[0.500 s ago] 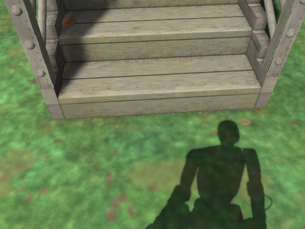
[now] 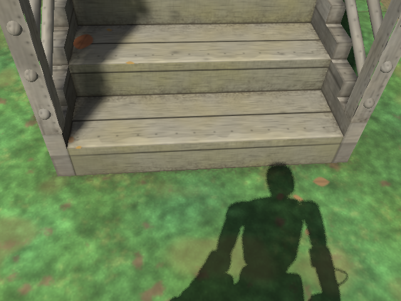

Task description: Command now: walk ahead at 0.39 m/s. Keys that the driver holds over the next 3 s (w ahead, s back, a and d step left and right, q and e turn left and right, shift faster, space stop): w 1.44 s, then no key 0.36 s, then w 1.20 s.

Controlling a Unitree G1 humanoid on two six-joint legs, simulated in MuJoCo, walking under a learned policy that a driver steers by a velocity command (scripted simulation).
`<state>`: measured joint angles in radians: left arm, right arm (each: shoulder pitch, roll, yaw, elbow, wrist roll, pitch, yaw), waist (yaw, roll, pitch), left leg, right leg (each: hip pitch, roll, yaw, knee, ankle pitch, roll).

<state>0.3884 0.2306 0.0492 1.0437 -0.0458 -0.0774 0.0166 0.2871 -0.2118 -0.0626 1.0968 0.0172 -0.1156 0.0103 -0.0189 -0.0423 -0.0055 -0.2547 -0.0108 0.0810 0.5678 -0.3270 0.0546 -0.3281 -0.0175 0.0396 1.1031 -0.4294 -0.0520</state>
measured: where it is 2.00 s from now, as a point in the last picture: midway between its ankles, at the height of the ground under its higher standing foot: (204, 205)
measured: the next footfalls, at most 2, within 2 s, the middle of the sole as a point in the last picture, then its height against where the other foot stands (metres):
right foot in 0.40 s outside the picture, level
left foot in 0.90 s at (176, 262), level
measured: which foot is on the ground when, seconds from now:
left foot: down 0.00-0.40, up 0.42-0.88, down 0.90-1.00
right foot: up 0.00-0.38, down 0.40-0.94, up 0.96-1.00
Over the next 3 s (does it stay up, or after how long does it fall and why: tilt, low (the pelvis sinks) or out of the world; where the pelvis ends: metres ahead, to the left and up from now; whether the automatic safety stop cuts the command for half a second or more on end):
stays up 1.31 0.04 0.18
